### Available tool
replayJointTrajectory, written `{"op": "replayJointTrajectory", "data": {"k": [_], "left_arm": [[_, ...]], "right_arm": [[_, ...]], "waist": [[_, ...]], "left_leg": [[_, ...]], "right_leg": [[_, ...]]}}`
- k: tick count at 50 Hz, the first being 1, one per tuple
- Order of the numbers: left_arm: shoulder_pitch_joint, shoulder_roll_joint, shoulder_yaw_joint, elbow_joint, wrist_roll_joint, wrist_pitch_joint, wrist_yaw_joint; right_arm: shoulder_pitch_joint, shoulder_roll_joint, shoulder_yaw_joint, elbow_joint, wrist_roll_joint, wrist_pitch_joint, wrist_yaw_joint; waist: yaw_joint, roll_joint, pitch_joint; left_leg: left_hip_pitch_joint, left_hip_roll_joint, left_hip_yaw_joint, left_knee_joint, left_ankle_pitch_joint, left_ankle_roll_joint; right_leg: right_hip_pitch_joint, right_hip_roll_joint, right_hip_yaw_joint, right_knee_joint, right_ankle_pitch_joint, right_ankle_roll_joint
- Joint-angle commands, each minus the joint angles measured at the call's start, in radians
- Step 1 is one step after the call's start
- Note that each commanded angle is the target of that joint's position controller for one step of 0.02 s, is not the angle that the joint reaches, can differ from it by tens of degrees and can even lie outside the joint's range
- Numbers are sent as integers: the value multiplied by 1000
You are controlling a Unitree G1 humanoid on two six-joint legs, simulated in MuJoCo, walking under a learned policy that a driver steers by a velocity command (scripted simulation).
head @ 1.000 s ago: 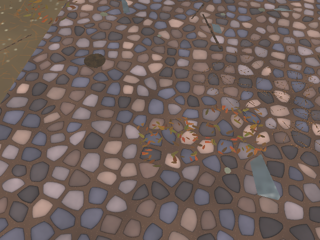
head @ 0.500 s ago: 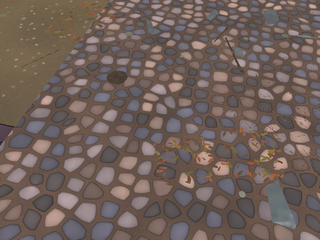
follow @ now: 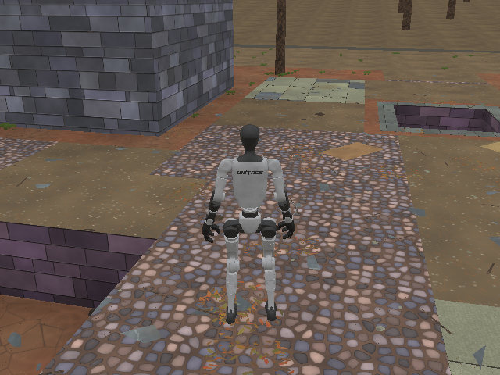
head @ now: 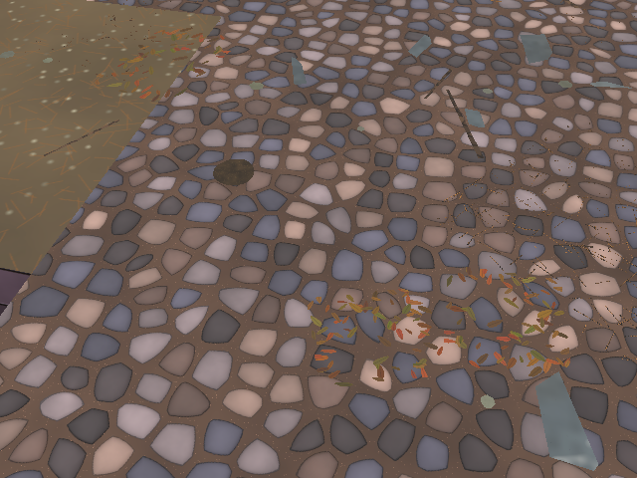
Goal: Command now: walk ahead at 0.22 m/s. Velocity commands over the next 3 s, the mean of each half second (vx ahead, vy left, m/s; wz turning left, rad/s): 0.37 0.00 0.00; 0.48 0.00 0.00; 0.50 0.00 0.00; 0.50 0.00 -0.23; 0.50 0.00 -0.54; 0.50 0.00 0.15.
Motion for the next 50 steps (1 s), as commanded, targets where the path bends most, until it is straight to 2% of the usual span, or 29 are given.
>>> {"op": "replayJointTrajectory", "data": {"k": [1, 3, 4, 5, 6, 7, 8, 9, 11, 13, 15, 18, 22, 25, 27, 28, 29, 30, 31, 32, 33, 34, 35, 36, 37, 39, 43, 46, 50], "left_arm": [[-83, 73, 15, -83, -19, -57, -15], [-18, 65, 14, -57, -27, -84, -34], [80, 64, 21, -8, -23, -91, -40], [169, 79, 31, 38, -9, -92, -44], [284, 148, 48, 61, -1, -93, -41], [348, 243, 62, 65, 7, -101, -57], [255, 182, 39, 40, 14, -110, -57], [189, 133, 26, 14, 7, -113, -53], [138, 119, 16, -6, 2, -109, -55], [185, 72, -1, 10, 10, -98, -51], [223, 85, -3, 20, 11, -88, -41], [224, 118, -1, 13, 14, -77, -25], [265, 134, 4, 30, 1, -76, -18], [257, 146, 14, 36, -7, -69, -16], [230, 172, 25, 26, -2, -60, -16], [213, 172, 26, 20, 4, -51, -16], [201, 160, 20, 6, 12, -46, -16], [301, 49, -12, -19, 22, -56, -27], [328, 5, -28, 0, 1, -84, -35], [219, 112, 2, -35, -29, -108, -41], [121, 142, 10, -67, -44, -119, -39], [82, 132, 13, -75, -34, -120, -32], [90, 124, 22, -71, -18, -109, -25], [119, 96, 20, -66, -12, -95, -24], [133, 72, 17, -64, -9, -83, -23], [93, 70, 19, -87, -4, -67, -20], [-80, 79, 20, -151, 10, -72, -24], [-203, 57, 7, -184, 4, -83, -39], [-310, 67, -1, -231, -7, -88, -62]], "right_arm": [[40, -198, -51, -27, 13, -29, -7], [-37, -180, -45, -42, 23, -36, -3], [-90, -173, -43, -53, 29, -34, -1], [-111, -142, -35, -61, 21, -36, 0], [-128, -70, -15, -81, 11, -44, 2], [-141, -84, -24, -124, 26, -61, -6], [-115, -133, -34, -110, 42, -75, -3], [-92, -136, -35, -90, 45, -86, 8], [-109, -138, -42, -74, 24, -96, 15], [-132, -119, -44, -70, 12, -94, 29], [-173, -91, -37, -81, 9, -87, 36], [-294, -58, -19, -122, 13, -87, 43], [-401, -71, -11, -157, 23, -90, 60], [-420, -100, -15, -173, 23, -97, 74], [-332, -146, -35, -154, 19, -100, 73], [-190, -181, -56, -112, 21, -97, 66], [-3, -224, -77, -58, 22, -92, 55], [154, -320, -98, -26, -7, -87, 46], [170, -272, -81, -7, 2, -83, 52], [77, -206, -59, -11, 11, -87, 55], [-13, -170, -48, -27, 8, -91, 53], [-83, -147, -39, -32, -1, -98, 58], [-122, -118, -30, -34, -11, -107, 62], [-133, -110, -28, -26, -16, -109, 65], [-126, -110, -28, -16, -12, -113, 66], [-95, -135, -31, 9, -9, -119, 60], [-21, -175, -35, 39, -7, -112, 32], [45, -195, -36, 62, 3, -106, 23], [128, -204, -38, 104, 13, -86, 20]], "waist": [[-35, 218, 163], [21, 190, 147], [72, 156, 113], [100, 90, 75], [127, -137, 25], [128, -327, 29], [79, -197, 83], [52, -135, 120], [36, -90, 117], [45, -107, 84], [53, -96, 75], [72, -80, 101], [85, -94, 147], [51, -92, 142], [-13, -119, 55], [-89, -126, -37], [-172, -112, -150], [-151, 105, -336], [-133, 257, -451], [-128, 192, -264], [-100, 129, -132], [-60, 47, -53], [-20, 53, -30], [7, 75, -25], [19, 76, -18], [26, 68, 21], [-14, 42, 63], [-59, 37, 69], [-89, 36, 87]], "left_leg": [[-95, 297, -447, -398, -466, 212], [-111, 264, -354, -353, -328, 177], [-189, 200, -258, -299, -247, 138], [-250, 128, -161, -168, -138, 97], [-371, 14, 3, 157, -69, 23], [-550, -58, 12, 389, -215, 3], [-616, 13, -61, 538, -195, 19], [-645, 58, -64, 573, -83, 40], [-650, 112, -28, 520, 78, 51], [-593, 121, 14, 456, 168, 34], [-595, 113, 48, 382, 218, 6], [-528, 91, 78, 179, 326, -20], [-439, 65, 92, 22, 415, -11], [-417, 61, 75, -37, 372, 32], [-264, 14, 105, -38, 313, 68], [-84, -18, 127, -38, 300, 96], [195, 24, 78, -20, 299, 134], [616, 296, -329, -31, 155, 271], [681, 428, -730, -253, -49, 355], [530, 380, -641, -302, -116, 292], [360, 346, -483, -324, -52, 253], [195, 306, -361, -357, 77, 232], [96, 262, -269, -381, 162, 211], [32, 241, -221, -408, 190, 209], [-7, 231, -191, -430, 212, 217], [-56, 227, -138, -467, 247, 233], [-17, 204, -69, -485, 317, 217], [7, 183, -14, -483, 333, 189], [171, 241, -24, -424, 350, 181]], "right_leg": [[-198, 5, -33, 149, -81, -58], [-84, -8, -40, -21, -65, -102], [110, 23, -72, -151, 74, -105], [251, 24, -35, -186, 142, -90], [373, -162, 264, -340, -13, -144], [420, -348, 677, -492, -133, -279], [372, -374, 684, -495, -184, -301], [352, -329, 565, -490, -174, -268], [351, -262, 389, -506, 0, -205], [349, -201, 243, -510, 231, -179], [355, -181, 166, -508, 399, -186], [274, -158, 92, -537, 435, -184], [244, -184, 61, -567, 409, -194], [337, -228, 48, -513, 532, -178], [382, -233, 28, -380, 870, -157], [362, -205, 0, -216, 1030, -137], [217, -163, -19, 12, 975, -107], [-161, -29, -49, 413, 527, -53], [-333, 92, 62, 656, -148, -38], [-439, 24, 111, 738, -120, -62], [-452, -28, 76, 721, -33, -79], [-409, -74, 56, 653, 51, -78], [-343, -109, 60, 591, 102, -76], [-287, -123, 62, 563, 124, -72], [-267, -129, 55, 536, 128, -65], [-303, -140, 41, 468, 169, -45], [-401, -134, 22, 201, 404, -15], [-341, -88, -24, 9, 532, -15], [-381, -68, -14, -100, 489, -32]]}}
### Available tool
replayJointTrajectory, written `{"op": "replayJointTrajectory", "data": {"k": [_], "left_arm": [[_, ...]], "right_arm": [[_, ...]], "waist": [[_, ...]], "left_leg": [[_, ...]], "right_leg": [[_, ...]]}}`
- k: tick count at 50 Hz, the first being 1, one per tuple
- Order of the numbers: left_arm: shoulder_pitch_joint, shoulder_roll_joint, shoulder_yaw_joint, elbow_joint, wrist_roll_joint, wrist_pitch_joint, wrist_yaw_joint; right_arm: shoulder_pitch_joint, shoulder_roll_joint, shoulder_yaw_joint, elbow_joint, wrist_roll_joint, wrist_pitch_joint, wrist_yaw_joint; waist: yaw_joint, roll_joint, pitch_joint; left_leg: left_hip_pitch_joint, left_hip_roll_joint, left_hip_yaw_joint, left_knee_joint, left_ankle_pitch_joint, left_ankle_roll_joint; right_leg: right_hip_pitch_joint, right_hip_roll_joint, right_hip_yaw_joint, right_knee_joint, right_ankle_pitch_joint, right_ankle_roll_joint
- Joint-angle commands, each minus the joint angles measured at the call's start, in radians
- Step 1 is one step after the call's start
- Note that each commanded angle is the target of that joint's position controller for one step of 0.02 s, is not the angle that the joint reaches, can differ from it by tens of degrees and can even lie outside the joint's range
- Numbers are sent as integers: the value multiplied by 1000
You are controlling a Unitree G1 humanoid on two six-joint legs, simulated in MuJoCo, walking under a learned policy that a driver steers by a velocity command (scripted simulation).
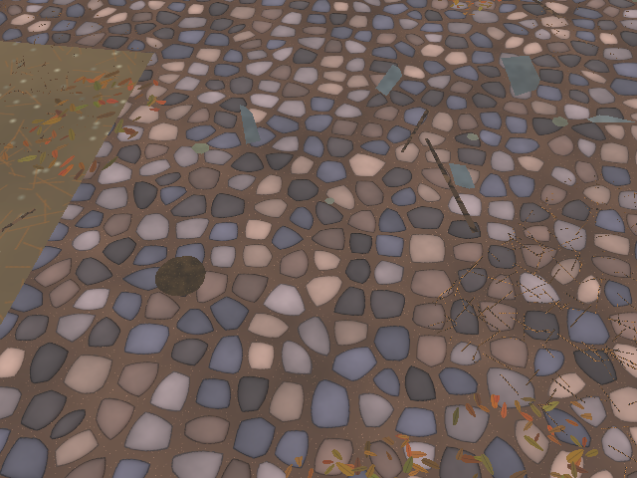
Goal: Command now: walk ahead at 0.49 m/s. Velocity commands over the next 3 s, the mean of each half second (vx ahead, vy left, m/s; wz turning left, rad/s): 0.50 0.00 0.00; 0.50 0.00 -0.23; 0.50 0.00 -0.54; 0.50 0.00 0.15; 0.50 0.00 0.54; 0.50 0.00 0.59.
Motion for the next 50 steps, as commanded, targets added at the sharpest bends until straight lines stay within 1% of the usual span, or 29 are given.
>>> {"op": "replayJointTrajectory", "data": {"k": [1, 4, 5, 6, 7, 8, 9, 10, 11, 12, 14, 16, 19, 22, 27, 30, 31, 32, 33, 34, 35, 36, 37, 38, 39, 41, 43, 46, 50], "left_arm": [[-127, 63, 4, -99, -5, -19, -20], [-45, 112, 21, -94, -6, -25, -29], [91, 148, 43, -55, -5, -26, -26], [285, 210, 67, -5, 3, -24, -17], [407, 318, 93, 23, 17, -17, -13], [421, 236, 70, 28, 8, -13, -16], [334, 180, 50, 15, 4, -15, -14], [243, 149, 39, -8, 7, -16, -11], [181, 120, 30, -16, 13, -17, -14], [149, 94, 22, -19, 22, -22, -17], [150, 93, 22, -7, 21, -29, -22], [177, 121, 30, 12, 19, -34, -16], [226, 137, 33, 37, 15, -26, 1], [269, 147, 34, 57, 7, -20, 12], [352, 159, 41, 110, -4, 0, 18], [338, 175, 51, 117, -7, 16, 24], [319, 183, 53, 113, -6, 22, 26], [311, 168, 47, 110, -4, 28, 25], [315, 133, 29, 92, 7, 29, 25], [433, 12, -7, 77, 13, 11, 14], [413, 50, -1, 94, -6, -13, 12], [319, 144, 28, 67, -39, -25, 10], [262, 150, 31, 52, -43, -26, 16], [234, 138, 36, 49, -32, -19, 24], [253, 121, 43, 56, -25, -3, 29], [290, 66, 39, 66, -23, 25, 26], [264, 58, 42, 47, -20, 40, 27], [191, 58, 46, 13, -12, 38, 20], [53, 30, 30, -39, -5, 30, -7]], "right_arm": [[43, -169, -35, -15, 7, 8, -9], [16, -191, -44, -18, 5, 27, -12], [-2, -182, -39, -23, 1, 34, -12], [1, -149, -23, -43, -12, 35, -12], [125, -26, 15, -57, -18, 14, 0], [111, -56, 12, -37, -3, -12, 5], [9, -156, -15, -65, 27, -30, 10], [-62, -160, -16, -83, 34, -37, 7], [-97, -148, -19, -87, 21, -33, 1], [-88, -135, -24, -82, 9, -21, -4], [-55, -84, -19, -70, 2, 5, -5], [-89, -78, -19, -86, -4, 17, -8], [-200, -77, -20, -124, -12, 14, -6], [-311, -58, -11, -153, -8, 5, 4], [-439, -67, -5, -202, 3, -5, 28], [-416, -100, -14, -209, 5, -14, 41], [-357, -121, -25, -195, 4, -16, 41], [-226, -155, -47, -155, 1, -17, 36], [-37, -217, -71, -109, -10, -17, 26], [84, -319, -98, -85, -21, -9, 18], [86, -235, -72, -85, -12, -7, 19], [4, -183, -55, -94, -7, -11, 16], [-82, -147, -44, -113, -9, -14, 14], [-147, -107, -33, -117, -13, -19, 16], [-184, -82, -25, -116, -22, -26, 18], [-196, -78, -28, -102, -31, -33, 19], [-184, -104, -36, -87, -35, -39, 12], [-159, -122, -41, -73, -36, -35, -7], [-122, -150, -45, -67, -26, -24, -23]], "waist": [[5, 72, 80], [72, 111, 17], [144, 109, -65], [215, 70, -210], [183, -169, -372], [198, -200, -430], [189, -138, -264], [161, -72, -161], [132, -18, -84], [97, -29, -53], [66, -38, -40], [59, -25, -13], [83, -14, 17], [117, -19, 40], [149, -15, 77], [112, -32, 50], [75, -48, 12], [9, -38, -64], [-62, 10, -202], [-32, 244, -356], [-50, 265, -409], [-41, 206, -241], [-9, 154, -147], [20, 120, -74], [55, 144, -40], [85, 148, -20], [94, 122, 6], [82, 97, 29], [37, 71, 63]], "left_leg": [[-5, 318, -132, -23, 259, 144], [62, 333, -127, 111, 528, 112], [37, 289, -90, 272, 677, 90], [-116, 234, -50, 527, 583, 58], [-542, 64, -1, 937, 151, -22], [-696, 20, -144, 1094, -325, -20], [-787, 86, -166, 1156, -283, 2], [-781, 144, -135, 1122, -185, 11], [-743, 182, -116, 1051, -113, 7], [-678, 213, -122, 991, -61, 4], [-611, 223, -112, 939, -19, -11], [-651, 230, -105, 865, 42, -29], [-715, 227, -98, 676, 203, -49], [-665, 193, -63, 484, 343, -50], [-691, 168, -66, 349, 318, -25], [-629, 145, -54, 313, 206, 11], [-531, 115, -26, 305, 174, 27], [-338, 85, -3, 285, 178, 51], [-30, 180, -103, 328, 195, 100], [378, 445, -544, 278, 50, 255], [390, 496, -764, 135, -66, 276], [253, 464, -610, 112, -102, 213], [103, 429, -469, 84, -67, 172], [-32, 390, -367, 40, -12, 147], [-122, 353, -277, 3, 38, 122], [-207, 329, -175, -44, 120, 121], [-218, 326, -95, -67, 208, 130], [-176, 317, -6, -77, 286, 124], [-126, 313, 90, -89, 316, 105]], "right_leg": [[-5, 23, -8, -67, -41, -21], [141, 70, -43, -101, -165, -65], [326, 104, -73, -120, -162, -93], [631, 24, 10, -75, -133, -144], [1050, -236, 467, -122, -278, -310], [1099, -291, 726, -279, -381, -346], [972, -254, 584, -296, -410, -285], [815, -215, 441, -318, -343, -251], [672, -174, 339, -355, -256, -234], [579, -136, 265, -389, -200, -215], [496, -110, 197, -439, -138, -222], [480, -106, 146, -469, -72, -235], [510, -90, 88, -488, -41, -222], [509, -60, 28, -501, -68, -195], [667, -122, 34, -454, -63, -187], [751, -156, 43, -371, 77, -164], [754, -146, 31, -300, 230, -151], [713, -100, 8, -143, 351, -130], [543, -44, -22, 112, 222, -99], [117, 131, -67, 519, -253, -19], [-12, 162, 91, 677, -679, -26], [-97, 104, 115, 735, -629, -44], [-88, 43, 85, 699, -529, -51], [-48, 9, 74, 636, -455, -47], [15, -21, 81, 588, -400, -45], [77, -33, 78, 563, -349, -40], [31, -35, 84, 525, -278, -30], [-37, -24, 89, 373, -128, -17], [-16, -8, -1, 156, -2, -23]]}}
Over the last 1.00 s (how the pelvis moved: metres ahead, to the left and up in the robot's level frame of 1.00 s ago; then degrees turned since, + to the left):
0.47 0.01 0.01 0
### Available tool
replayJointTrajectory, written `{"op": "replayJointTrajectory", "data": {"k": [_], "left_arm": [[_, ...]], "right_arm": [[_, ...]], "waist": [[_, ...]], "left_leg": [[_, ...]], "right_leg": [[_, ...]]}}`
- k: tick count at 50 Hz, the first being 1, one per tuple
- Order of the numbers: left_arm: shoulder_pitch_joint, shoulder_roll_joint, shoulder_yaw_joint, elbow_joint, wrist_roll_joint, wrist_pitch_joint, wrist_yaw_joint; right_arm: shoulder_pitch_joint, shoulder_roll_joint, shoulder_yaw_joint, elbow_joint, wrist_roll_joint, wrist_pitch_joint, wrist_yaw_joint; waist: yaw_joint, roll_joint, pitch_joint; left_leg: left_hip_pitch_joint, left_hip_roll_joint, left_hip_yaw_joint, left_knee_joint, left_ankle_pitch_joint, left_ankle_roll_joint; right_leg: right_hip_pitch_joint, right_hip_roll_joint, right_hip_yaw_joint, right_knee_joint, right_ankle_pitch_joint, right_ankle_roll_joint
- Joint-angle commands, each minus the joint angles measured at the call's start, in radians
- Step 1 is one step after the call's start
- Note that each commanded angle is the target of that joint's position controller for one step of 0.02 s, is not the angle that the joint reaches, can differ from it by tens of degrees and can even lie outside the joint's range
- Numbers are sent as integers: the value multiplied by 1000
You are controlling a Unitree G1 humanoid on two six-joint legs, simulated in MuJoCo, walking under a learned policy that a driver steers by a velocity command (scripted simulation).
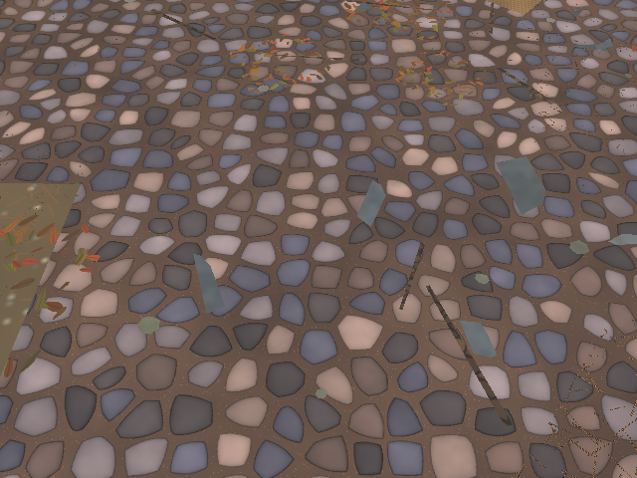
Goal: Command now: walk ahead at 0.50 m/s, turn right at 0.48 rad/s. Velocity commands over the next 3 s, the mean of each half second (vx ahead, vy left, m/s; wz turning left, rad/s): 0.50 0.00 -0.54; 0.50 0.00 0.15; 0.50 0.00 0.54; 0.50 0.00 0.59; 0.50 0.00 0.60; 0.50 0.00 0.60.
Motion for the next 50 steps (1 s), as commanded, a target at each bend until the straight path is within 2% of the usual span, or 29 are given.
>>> {"op": "replayJointTrajectory", "data": {"k": [1, 5, 7, 9, 10, 11, 12, 13, 14, 15, 16, 17, 21, 24, 26, 31, 33, 34, 35, 36, 37, 38, 39, 40, 41, 42, 45, 47, 50], "left_arm": [[-101, 12, -9, -90, 5, -10, -21], [-181, 17, -12, -158, 1, -8, -49], [-148, 47, 2, -175, 0, -4, -60], [24, 113, 37, -150, -6, 1, -58], [189, 176, 73, -110, -6, 3, -43], [266, 288, 102, -91, -7, 12, -20], [245, 293, 88, -122, -1, -5, -25], [245, 208, 63, -122, 9, -16, -29], [190, 172, 52, -126, 8, -26, -28], [115, 141, 43, -141, 5, -31, -29], [62, 112, 33, -158, 10, -33, -25], [41, 103, 27, -171, 17, -33, -21], [83, 159, 40, -169, 9, -36, 6], [122, 165, 42, -163, 4, -26, 18], [149, 147, 35, -146, 7, -27, 18], [211, 150, 33, -97, 13, -26, 17], [197, 165, 37, -91, 16, -19, 22], [173, 170, 36, -95, 16, -15, 24], [161, 156, 28, -103, 21, -10, 26], [188, 123, 11, -122, 41, -10, 30], [309, 42, -11, -133, 31, -31, 19], [245, 113, -6, -136, 15, -50, 14], [118, 155, 4, -169, -4, -65, 8], [51, 145, 0, -185, 5, -75, 9], [24, 139, 4, -196, 26, -82, 11], [33, 133, 7, -201, 38, -81, 12], [40, 102, 5, -211, 40, -66, 17], [-19, 86, -1, -232, 39, -58, 22], [-122, 62, -9, -258, 34, -63, 17]], "right_arm": [[-32, -165, -31, -58, 10, -6, -16], [21, -185, -41, -42, 25, 30, -18], [-6, -213, -50, -57, 31, 45, -24], [-35, -236, -57, -72, 34, 61, -31], [-50, -230, -52, -84, 35, 60, -32], [13, -126, -22, -123, 2, 42, -22], [18, -72, 3, -158, 13, -5, -3], [-117, -153, -18, -187, 55, -40, 13], [-158, -154, -17, -203, 68, -56, 17], [-153, -149, -20, -188, 47, -59, 10], [-134, -163, -31, -179, 29, -49, 5], [-117, -165, -35, -178, 24, -32, 6], [-185, -119, -27, -215, 2, 0, -2], [-298, -91, -14, -250, 7, -4, 3], [-329, -81, -5, -253, 17, -10, 16], [-378, -129, -7, -282, 28, -25, 41], [-331, -150, -13, -276, 31, -28, 48], [-252, -169, -25, -255, 30, -29, 49], [-114, -203, -43, -214, 24, -28, 47], [38, -258, -55, -192, 18, -25, 48], [106, -321, -73, -167, 26, -15, 57], [96, -232, -51, -171, 54, -12, 61], [29, -185, -38, -195, 46, -8, 55], [-17, -176, -33, -213, 30, -3, 51], [-44, -163, -28, -221, 26, 0, 48], [-53, -150, -21, -225, 19, 0, 43], [-33, -165, -26, -229, 31, 5, 29], [-6, -195, -36, -227, 35, 9, 14], [35, -198, -40, -220, 42, 24, -2]], "waist": [[-8, 63, 76], [-20, 66, 94], [22, 104, 46], [129, 130, -59], [215, 91, -141], [172, -134, -231], [125, -180, -362], [179, -73, -295], [151, -34, -178], [100, 48, -108], [62, 39, -76], [38, 25, -68], [38, 13, -27], [83, -25, -8], [112, -52, -12], [135, -68, 26], [103, -82, 18], [57, -80, -28], [-6, -50, -125], [-46, 74, -261], [13, 362, -333], [-26, 265, -291], [-40, 176, -149], [-27, 78, -86], [-2, 47, -42], [26, 69, -50], [48, 113, -47], [36, 103, -28], [2, 113, -12]], "left_leg": [[-49, 289, -51, -115, 316, 108], [122, 339, -11, -21, 489, 96], [151, 341, 20, 93, 804, 75], [117, 321, 40, 359, 1017, 47], [-23, 276, 52, 602, 880, 8], [-418, 155, 44, 969, 206, -49], [-686, -19, -191, 1192, -380, -66], [-798, 43, -298, 1214, -317, -36], [-815, 89, -288, 1142, -222, -13], [-753, 130, -284, 1047, -158, -14], [-677, 158, -284, 970, -119, -24], [-617, 169, -287, 935, -96, -37], [-605, 147, -250, 716, 39, -106], [-557, 99, -243, 469, 236, -116], [-507, 87, -223, 366, 359, -108], [-592, 97, -228, 292, 267, -29], [-558, 81, -208, 279, 169, 14], [-452, 47, -177, 258, 159, 40], [-261, 38, -180, 262, 197, 74], [15, 191, -399, 284, 241, 146], [333, 376, -886, 159, 20, 318], [351, 374, -1011, 60, -224, 292], [230, 343, -880, 46, -213, 245], [106, 302, -778, 38, -113, 223], [13, 272, -713, 26, 1, 222], [-34, 240, -662, 15, 94, 215], [-101, 207, -583, -8, 241, 226], [-137, 194, -549, -22, 275, 223], [-187, 145, -498, -11, 264, 178]], "right_leg": [[16, 0, -54, -118, 76, -6], [-31, 28, -109, -195, -43, -41], [74, 85, -167, -200, -140, -76], [318, 163, -206, -219, -199, -127], [586, 179, -157, -301, -140, -169], [939, -56, 249, -313, -172, -289], [1118, -225, 767, -501, -301, -440], [1090, -200, 677, -553, -285, -374], [956, -165, 525, -552, -214, -332], [801, -117, 409, -558, -116, -297], [686, -86, 332, -573, -26, -278], [615, -63, 302, -595, 12, -272], [491, -18, 206, -627, 109, -268], [452, 36, 160, -614, 10, -217], [463, 28, 139, -621, -56, -194], [677, -86, 183, -556, 3, -180], [747, -105, 164, -499, 178, -156], [757, -80, 125, -411, 363, -137], [724, -27, 71, -239, 471, -112], [549, 39, 22, 47, 231, -77], [134, 211, -26, 383, -440, 12], [-20, 171, 70, 469, -550, 2], [-77, 125, 71, 462, -459, -11], [-48, 93, 52, 413, -395, -16], [-23, 69, 44, 336, -355, -8], [38, 49, 45, 276, -324, -3], [72, 50, 15, 142, -309, 36], [58, 59, 3, 29, -223, 64], [111, 90, 1, -159, -32, 81]]}}
Over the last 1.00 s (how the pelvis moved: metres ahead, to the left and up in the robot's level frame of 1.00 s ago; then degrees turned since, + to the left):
0.58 0.01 0.00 -8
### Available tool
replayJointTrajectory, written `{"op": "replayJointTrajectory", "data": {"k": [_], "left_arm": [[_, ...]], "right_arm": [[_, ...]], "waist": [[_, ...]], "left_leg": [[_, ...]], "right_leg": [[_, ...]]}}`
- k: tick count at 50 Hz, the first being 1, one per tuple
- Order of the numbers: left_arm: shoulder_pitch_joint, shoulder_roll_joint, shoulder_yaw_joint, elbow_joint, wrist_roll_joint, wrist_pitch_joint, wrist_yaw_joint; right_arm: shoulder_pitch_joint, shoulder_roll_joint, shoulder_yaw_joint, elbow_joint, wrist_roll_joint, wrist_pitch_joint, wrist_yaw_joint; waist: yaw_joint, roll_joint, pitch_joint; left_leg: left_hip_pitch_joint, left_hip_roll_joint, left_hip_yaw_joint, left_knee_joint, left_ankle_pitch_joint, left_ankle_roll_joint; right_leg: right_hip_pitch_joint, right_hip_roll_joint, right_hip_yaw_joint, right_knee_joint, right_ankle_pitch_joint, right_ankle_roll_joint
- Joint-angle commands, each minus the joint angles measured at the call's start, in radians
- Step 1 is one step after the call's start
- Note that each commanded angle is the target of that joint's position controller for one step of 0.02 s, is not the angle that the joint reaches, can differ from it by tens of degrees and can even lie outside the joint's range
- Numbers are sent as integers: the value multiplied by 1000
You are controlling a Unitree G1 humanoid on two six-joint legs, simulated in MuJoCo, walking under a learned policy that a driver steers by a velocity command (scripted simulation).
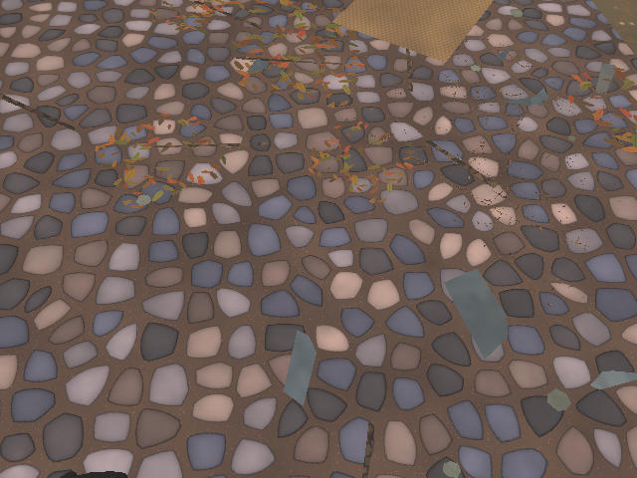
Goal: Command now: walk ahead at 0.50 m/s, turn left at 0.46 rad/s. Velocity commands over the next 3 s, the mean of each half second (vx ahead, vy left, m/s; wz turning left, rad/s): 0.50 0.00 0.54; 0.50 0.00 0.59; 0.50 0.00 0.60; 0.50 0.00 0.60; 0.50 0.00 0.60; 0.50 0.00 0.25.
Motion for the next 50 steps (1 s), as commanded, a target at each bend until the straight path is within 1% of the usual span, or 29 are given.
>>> {"op": "replayJointTrajectory", "data": {"k": [1, 4, 7, 9, 10, 11, 12, 13, 14, 15, 16, 18, 20, 22, 27, 30, 32, 34, 35, 36, 37, 38, 39, 40, 41, 42, 43, 45, 50], "left_arm": [[-90, 46, 10, -84, -6, -16, -5], [-173, 49, 9, -109, -17, -28, -19], [-197, 76, 18, -121, -23, -42, -30], [-121, 105, 31, -104, -26, -51, -28], [-22, 133, 46, -81, -19, -55, -20], [134, 181, 61, -64, -3, -56, -11], [253, 262, 81, -37, 9, -41, -7], [263, 195, 69, -24, -16, -30, -14], [209, 124, 49, -36, -20, -25, -12], [159, 101, 39, -40, -13, -17, -12], [122, 81, 31, -29, -10, -13, -14], [89, 68, 25, -16, -2, -17, -17], [90, 85, 33, 1, -9, -27, -20], [95, 114, 43, 19, -9, -31, -18], [121, 155, 51, 53, -15, -17, -11], [171, 183, 58, 80, -28, -3, -10], [186, 202, 64, 92, -39, 10, -9], [183, 233, 72, 93, -45, 23, -2], [178, 243, 74, 91, -48, 32, 3], [179, 223, 65, 87, -46, 35, 8], [216, 146, 35, 63, -4, 28, 7], [259, 65, 1, 2, 1, -4, -8], [148, 168, 22, -4, -34, -34, -22], [80, 174, 22, -29, -58, -48, -28], [75, 155, 17, -24, -41, -52, -21], [80, 164, 23, -15, -15, -46, -14], [101, 165, 27, -12, -9, -34, -15], [117, 144, 24, -7, 0, -15, -14], [-47, 82, -2, -46, 2, -7, -18]], "right_arm": [[-4, -183, -47, -67, 9, -2, -22], [52, -176, -46, -57, 13, 13, -28], [66, -177, -50, -60, 13, 27, -35], [35, -180, -54, -74, 11, 33, -36], [11, -161, -48, -88, 8, 32, -33], [-15, -117, -32, -114, -5, 27, -28], [123, -43, -8, -134, 10, 16, -27], [142, -110, -12, -133, 18, 13, -27], [57, -182, -34, -132, 21, 17, -25], [-11, -185, -37, -144, 12, 23, -25], [-50, -170, -39, -159, 2, 25, -23], [-46, -132, -39, -168, 9, 37, -13], [-62, -99, -32, -188, 9, 46, -7], [-101, -91, -28, -211, 3, 47, -4], [-232, -74, -15, -244, 4, 30, 24], [-320, -74, -12, -284, 7, 29, 40], [-347, -88, -17, -310, 7, 32, 49], [-302, -122, -35, -316, 1, 38, 52], [-203, -155, -56, -297, 0, 42, 49], [-31, -211, -88, -251, 4, 47, 37], [102, -304, -115, -226, 10, 58, 13], [42, -367, -113, -260, 14, 44, 17], [63, -271, -87, -267, 6, 33, 25], [38, -231, -74, -256, -1, 22, 25], [-23, -211, -66, -258, -2, 16, 24], [-83, -180, -56, -267, -6, 14, 21], [-117, -173, -51, -281, -17, 14, 16], [-132, -176, -52, -276, -15, 10, 8], [-76, -204, -61, -236, -2, 15, -18]], "waist": [[4, 108, -26], [-24, 115, -21], [-15, 127, -18], [35, 157, -37], [89, 151, -97], [164, 94, -232], [135, -175, -390], [130, -251, -371], [146, -127, -212], [136, -50, -115], [115, -32, -44], [76, -81, -9], [69, -79, -5], [69, -54, -2], [115, -24, 13], [142, -23, 36], [137, -31, 43], [92, -64, -6], [30, -67, -66], [-58, -40, -153], [-82, 137, -254], [15, 327, -395], [-65, 166, -393], [-56, 138, -252], [-3, 38, -160], [35, 41, -120], [67, 71, -99], [88, 73, -84], [36, 86, -31]], "left_leg": [[-42, 204, -184, -91, 197, 118], [-24, 210, -223, -50, 166, 105], [60, 238, -308, 21, 147, 96], [69, 239, -338, 89, 215, 77], [37, 197, -310, 185, 283, 49], [-79, 149, -245, 419, 217, 16], [-413, 4, -100, 743, -211, -55], [-575, 64, -79, 906, -431, -68], [-626, 113, -81, 965, -350, -76], [-609, 148, -41, 961, -270, -85], [-592, 172, -28, 918, -221, -90], [-525, 214, -10, 868, -169, -92], [-526, 231, 7, 830, -129, -102], [-556, 241, 6, 757, -59, -114], [-506, 221, 66, 480, 191, -99], [-500, 204, 104, 379, 184, -75], [-493, 185, 131, 338, 103, -48], [-380, 122, 189, 321, -7, -7], [-241, 78, 215, 292, -21, 21], [18, 43, 207, 239, 42, 60], [333, 237, -86, 246, 99, 133], [586, 450, -678, 73, -127, 338], [571, 440, -664, 1, -197, 290], [453, 405, -522, -3, -145, 251], [291, 362, -414, -8, -37, 220], [171, 328, -333, -19, 72, 203], [83, 307, -299, -40, 142, 202], [-9, 288, -252, -69, 232, 213], [-109, 208, -140, -70, 177, 157]], "right_leg": [[61, 49, -33, -166, 177, 20], [113, 83, -32, -259, 222, 16], [139, 96, -11, -334, 147, -2], [250, 94, -20, -377, 98, -35], [410, 73, -22, -404, 118, -69], [673, -67, 91, -353, 101, -137], [1041, -304, 474, -371, -7, -298], [1031, -377, 683, -444, -211, -326], [892, -328, 552, -473, -266, -280], [758, -278, 408, -496, -189, -244], [646, -235, 312, -530, -98, -230], [523, -183, 178, -587, -9, -213], [489, -183, 100, -628, 62, -232], [498, -194, 37, -647, 139, -247], [538, -161, -144, -642, 237, -206], [611, -187, -185, -625, 251, -187], [676, -210, -209, -579, 348, -170], [711, -211, -251, -445, 671, -146], [697, -196, -278, -295, 804, -130], [585, -161, -307, -76, 775, -96], [297, -104, -311, 259, 262, -50], [-78, 106, -145, 576, -447, -5], [-183, 51, 7, 617, -402, -26], [-220, 18, -12, 572, -322, -44], [-172, -23, -14, 478, -249, -43], [-102, -50, -14, 393, -211, -34], [-38, -61, -11, 365, -186, -26], [7, -55, -29, 297, -160, 3], [53, 1, -49, -48, 137, 42]]}}
Over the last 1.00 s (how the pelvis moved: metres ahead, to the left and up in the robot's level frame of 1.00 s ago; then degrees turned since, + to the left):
0.58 -0.07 0.00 -9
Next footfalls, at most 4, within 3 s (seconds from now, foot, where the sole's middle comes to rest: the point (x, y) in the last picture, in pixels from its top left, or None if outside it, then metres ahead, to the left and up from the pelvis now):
0.22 right None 0.31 -0.13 -0.79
0.72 left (199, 472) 0.49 0.21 -0.79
1.20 right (218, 325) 0.83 0.19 -0.79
1.72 left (47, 346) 0.79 0.57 -0.79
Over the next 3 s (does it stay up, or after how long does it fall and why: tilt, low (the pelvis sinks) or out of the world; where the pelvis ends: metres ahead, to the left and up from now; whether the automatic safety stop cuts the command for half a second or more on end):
stays up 0.91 1.05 0.00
